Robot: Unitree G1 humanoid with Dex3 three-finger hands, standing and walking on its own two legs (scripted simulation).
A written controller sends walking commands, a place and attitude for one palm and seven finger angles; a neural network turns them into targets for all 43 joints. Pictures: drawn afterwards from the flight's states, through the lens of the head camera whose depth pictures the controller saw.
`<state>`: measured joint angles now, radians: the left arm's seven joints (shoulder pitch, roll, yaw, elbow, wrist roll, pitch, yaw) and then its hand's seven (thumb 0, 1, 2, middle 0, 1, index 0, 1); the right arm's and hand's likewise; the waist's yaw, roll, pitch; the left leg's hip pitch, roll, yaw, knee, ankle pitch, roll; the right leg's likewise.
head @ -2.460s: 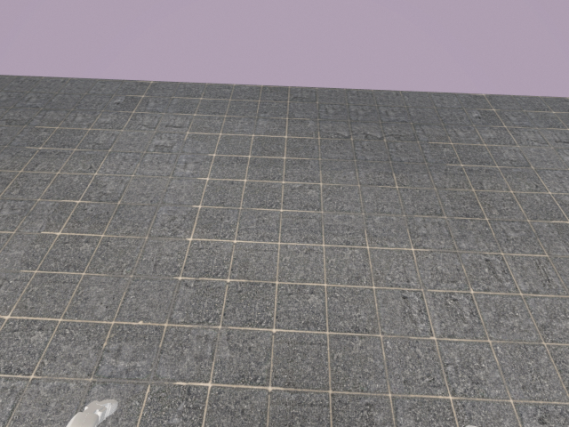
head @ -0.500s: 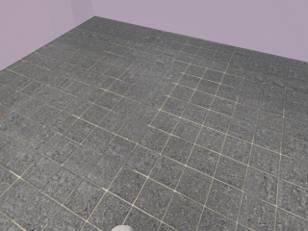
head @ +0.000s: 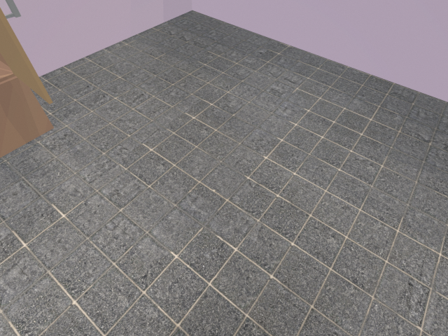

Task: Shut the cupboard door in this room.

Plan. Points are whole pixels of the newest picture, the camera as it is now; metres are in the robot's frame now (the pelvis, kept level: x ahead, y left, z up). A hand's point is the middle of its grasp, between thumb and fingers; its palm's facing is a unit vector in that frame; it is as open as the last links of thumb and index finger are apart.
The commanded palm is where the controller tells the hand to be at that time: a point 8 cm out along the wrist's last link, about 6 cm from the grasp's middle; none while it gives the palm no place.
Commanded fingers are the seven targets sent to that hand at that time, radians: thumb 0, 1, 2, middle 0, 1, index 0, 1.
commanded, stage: turn or walk to find it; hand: left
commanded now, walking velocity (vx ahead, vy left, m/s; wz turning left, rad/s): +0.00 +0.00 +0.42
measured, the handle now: out of the picture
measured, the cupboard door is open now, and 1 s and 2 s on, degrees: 87 87 87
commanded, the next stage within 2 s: stand and wait in 0.86 s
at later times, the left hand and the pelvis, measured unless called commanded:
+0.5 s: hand out of the picture -0.03 +0.17 -0.17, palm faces +0.27 -0.94 -0.23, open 7.3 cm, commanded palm none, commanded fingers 0.00 0.90 0.90 -0.20 -0.30 -0.20 -0.30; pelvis -0.03 -0.03 +0.00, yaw +14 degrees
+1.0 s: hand out of the picture -0.09 +0.22 -0.16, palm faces +0.42 -0.87 -0.25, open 7.4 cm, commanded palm none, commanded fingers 0.00 0.90 0.90 -0.20 -0.30 -0.20 -0.30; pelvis -0.08 +0.00 +0.00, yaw +23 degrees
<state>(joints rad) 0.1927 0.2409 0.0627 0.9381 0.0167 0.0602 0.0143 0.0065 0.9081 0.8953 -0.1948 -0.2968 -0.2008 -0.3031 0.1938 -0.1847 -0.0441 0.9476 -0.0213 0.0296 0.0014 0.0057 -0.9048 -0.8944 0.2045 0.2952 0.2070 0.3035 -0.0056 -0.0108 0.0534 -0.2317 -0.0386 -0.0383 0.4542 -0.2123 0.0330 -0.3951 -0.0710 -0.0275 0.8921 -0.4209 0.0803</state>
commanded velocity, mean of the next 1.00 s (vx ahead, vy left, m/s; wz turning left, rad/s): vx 0.00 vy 0.00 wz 0.35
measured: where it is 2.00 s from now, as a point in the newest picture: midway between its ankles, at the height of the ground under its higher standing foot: outside the picture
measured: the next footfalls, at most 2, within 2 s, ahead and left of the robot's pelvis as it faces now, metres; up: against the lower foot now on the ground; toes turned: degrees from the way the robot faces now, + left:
right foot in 0.10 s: +0.03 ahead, -0.13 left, +0.00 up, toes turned -1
left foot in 0.58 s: -0.04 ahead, +0.10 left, +0.00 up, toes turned +21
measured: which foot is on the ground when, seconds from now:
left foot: down 0.00-0.10, up 0.12-0.56, down 0.58-1.00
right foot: up 0.00-0.08, down 0.10-0.58, up 0.60-1.00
